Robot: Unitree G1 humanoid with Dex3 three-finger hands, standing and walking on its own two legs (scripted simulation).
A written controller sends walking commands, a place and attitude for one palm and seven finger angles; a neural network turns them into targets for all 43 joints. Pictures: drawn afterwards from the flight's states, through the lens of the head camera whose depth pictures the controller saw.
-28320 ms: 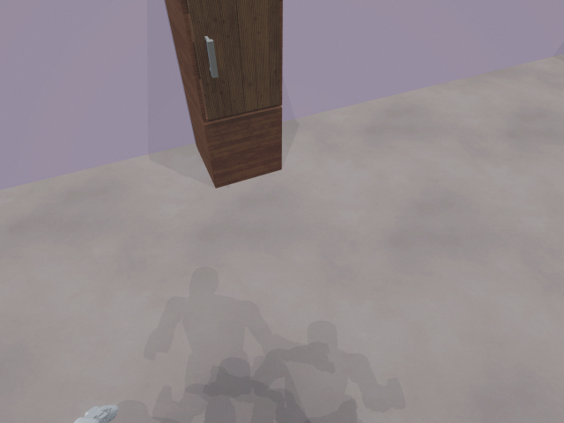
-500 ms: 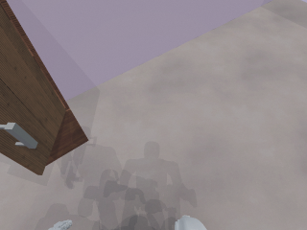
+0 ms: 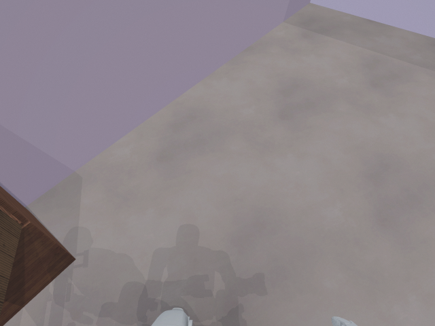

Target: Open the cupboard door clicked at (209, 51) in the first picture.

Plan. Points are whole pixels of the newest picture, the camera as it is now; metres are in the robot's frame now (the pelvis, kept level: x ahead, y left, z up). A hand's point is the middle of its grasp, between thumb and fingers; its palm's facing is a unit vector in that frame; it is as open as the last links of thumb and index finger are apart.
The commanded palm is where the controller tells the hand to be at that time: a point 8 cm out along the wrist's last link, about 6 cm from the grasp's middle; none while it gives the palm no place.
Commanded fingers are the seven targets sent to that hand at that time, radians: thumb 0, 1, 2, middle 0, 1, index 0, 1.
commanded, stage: walk to a spot facing it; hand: left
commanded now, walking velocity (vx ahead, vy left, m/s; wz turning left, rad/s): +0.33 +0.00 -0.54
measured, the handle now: out of the picture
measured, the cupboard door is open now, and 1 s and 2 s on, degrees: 50 50 50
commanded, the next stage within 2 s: turn to face it in 1.20 s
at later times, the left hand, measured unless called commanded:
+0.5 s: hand (185, 220) +0.38 +0.12 -0.16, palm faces -0.37 -0.91 -0.18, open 7.4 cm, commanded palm none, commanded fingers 0.00 0.90 0.90 -0.20 -0.30 -0.20 -0.30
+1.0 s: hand (224, 209) +0.42 +0.02 -0.17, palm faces -0.30 -0.93 -0.23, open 7.3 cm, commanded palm none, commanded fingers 0.00 0.90 0.90 -0.20 -0.30 -0.20 -0.30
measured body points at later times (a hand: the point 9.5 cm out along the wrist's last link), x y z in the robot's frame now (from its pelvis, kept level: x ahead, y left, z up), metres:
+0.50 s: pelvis +0.19 -0.01 -0.01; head +0.24 -0.03 +0.44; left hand +0.40 +0.17 -0.15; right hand +0.01 -0.18 -0.15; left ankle +0.09 +0.14 -0.74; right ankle +0.26 -0.14 -0.70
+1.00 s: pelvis +0.39 -0.16 +0.00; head +0.41 -0.19 +0.45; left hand +0.44 +0.07 -0.15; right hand +0.41 -0.41 -0.15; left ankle +0.55 -0.06 -0.68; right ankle +0.28 -0.13 -0.74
